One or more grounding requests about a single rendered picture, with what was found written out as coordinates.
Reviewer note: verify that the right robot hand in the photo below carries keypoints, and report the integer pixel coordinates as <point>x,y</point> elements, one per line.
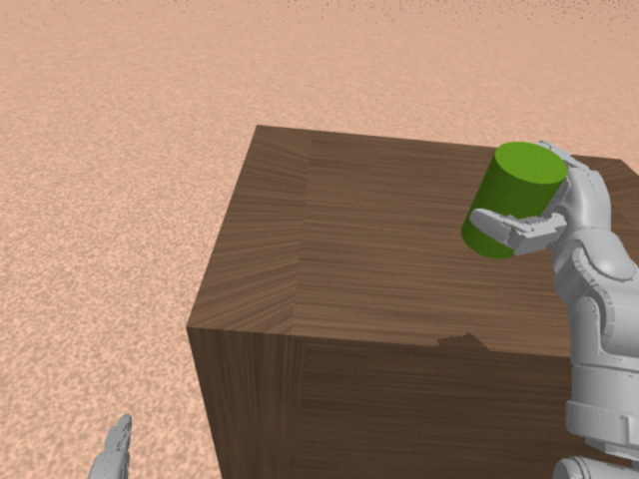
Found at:
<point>581,202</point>

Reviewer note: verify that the right robot arm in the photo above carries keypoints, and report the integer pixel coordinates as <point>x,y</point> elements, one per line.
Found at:
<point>599,285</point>

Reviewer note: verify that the left robot hand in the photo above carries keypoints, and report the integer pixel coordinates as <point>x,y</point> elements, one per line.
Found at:
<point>113,463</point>

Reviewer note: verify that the can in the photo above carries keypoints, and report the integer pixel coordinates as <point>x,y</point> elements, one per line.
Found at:
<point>521,180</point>

